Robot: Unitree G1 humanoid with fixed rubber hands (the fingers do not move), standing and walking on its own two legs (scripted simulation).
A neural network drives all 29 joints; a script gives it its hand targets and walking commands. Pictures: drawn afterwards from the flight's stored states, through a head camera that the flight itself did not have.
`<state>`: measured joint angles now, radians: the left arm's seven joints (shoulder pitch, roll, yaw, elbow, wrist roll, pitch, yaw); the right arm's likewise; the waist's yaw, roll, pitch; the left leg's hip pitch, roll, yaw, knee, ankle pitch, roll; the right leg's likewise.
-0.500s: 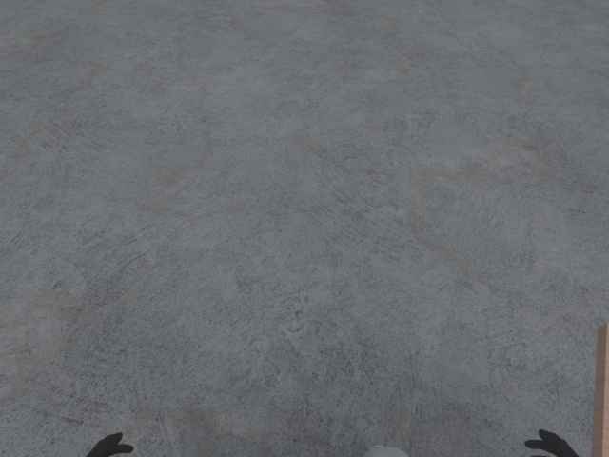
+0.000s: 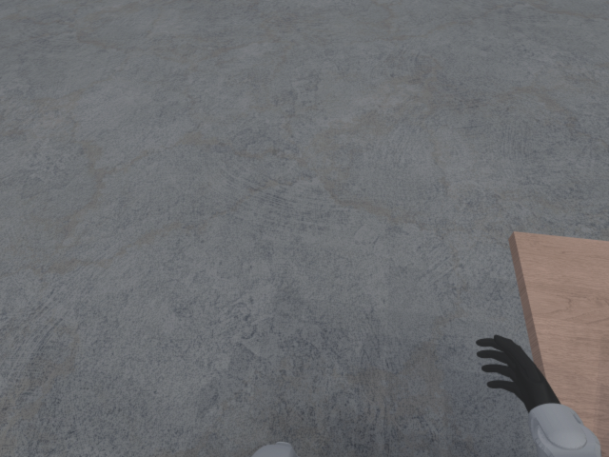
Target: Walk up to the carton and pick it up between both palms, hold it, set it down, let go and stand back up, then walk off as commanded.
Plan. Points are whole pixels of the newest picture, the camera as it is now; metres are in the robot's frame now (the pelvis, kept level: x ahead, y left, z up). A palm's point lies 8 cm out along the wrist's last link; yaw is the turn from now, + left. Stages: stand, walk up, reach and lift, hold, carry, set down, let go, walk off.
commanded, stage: walk up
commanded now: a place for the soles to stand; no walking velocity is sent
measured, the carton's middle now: out of the picture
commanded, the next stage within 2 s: none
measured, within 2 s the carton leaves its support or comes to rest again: neither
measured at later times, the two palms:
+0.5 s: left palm (152, 380) +0.22 +0.26 -0.05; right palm (561, 447) +0.17 -0.24 -0.03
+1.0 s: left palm (161, 326) +0.30 +0.28 -0.07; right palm out of the picture +0.04 -0.20 -0.03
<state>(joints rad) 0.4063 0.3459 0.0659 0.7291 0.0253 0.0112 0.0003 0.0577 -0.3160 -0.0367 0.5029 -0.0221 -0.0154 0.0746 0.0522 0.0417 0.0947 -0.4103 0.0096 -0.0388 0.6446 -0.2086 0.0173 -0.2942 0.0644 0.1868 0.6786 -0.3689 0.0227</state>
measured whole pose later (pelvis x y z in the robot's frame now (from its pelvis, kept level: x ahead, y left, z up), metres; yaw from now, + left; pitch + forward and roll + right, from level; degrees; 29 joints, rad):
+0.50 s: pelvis +0.01 +0.01 +0.00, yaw -24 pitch -1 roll -1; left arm 0.30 0.35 0.07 0.57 0.04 0.02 -0.07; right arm 0.08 -0.30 0.10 0.32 -0.01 -0.08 0.12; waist 0.08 0.11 0.06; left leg -0.40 0.14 0.17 0.88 -0.51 0.00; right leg -0.34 0.03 -0.01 0.69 -0.34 -0.03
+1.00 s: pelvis +0.05 +0.07 +0.03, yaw -45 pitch +0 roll -4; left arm 0.39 0.41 0.10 0.63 0.01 0.07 -0.08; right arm 0.19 -0.28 0.09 0.48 -0.04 -0.07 0.08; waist 0.06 0.04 0.08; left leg -0.23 0.08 0.20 0.44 -0.22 0.06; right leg -0.49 -0.02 0.04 0.93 -0.21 0.02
